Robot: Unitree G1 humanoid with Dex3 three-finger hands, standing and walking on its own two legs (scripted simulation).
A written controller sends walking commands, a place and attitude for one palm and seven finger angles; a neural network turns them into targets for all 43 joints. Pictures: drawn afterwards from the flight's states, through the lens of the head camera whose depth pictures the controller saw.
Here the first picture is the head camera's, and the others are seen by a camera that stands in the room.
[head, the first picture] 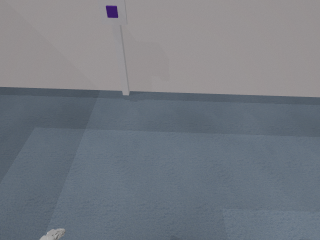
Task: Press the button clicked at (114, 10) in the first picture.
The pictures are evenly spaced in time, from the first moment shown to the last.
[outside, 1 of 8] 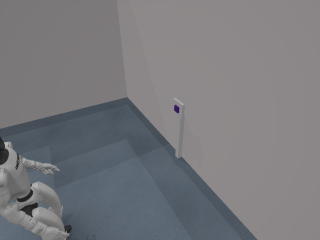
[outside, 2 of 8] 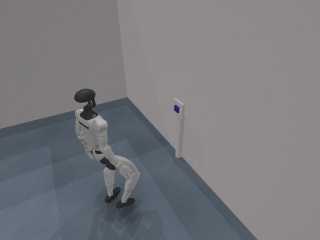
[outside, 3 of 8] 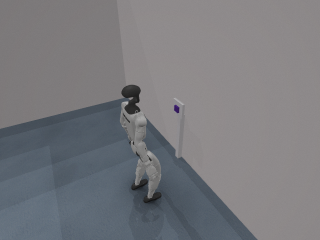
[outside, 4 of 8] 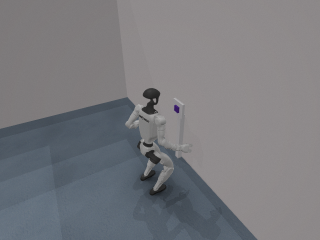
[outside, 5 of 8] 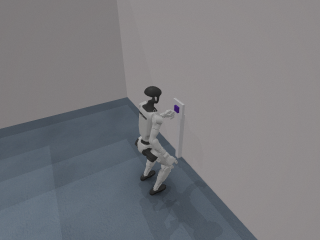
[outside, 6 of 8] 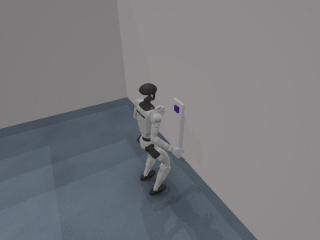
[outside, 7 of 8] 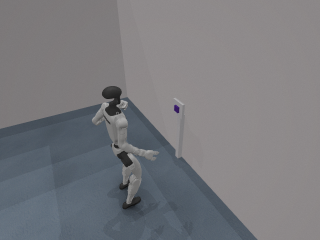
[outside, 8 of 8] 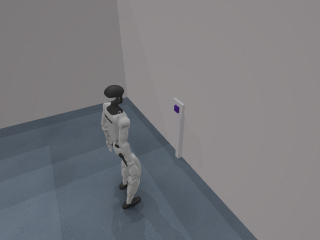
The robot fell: no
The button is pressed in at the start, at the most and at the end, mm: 0 15 0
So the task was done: yes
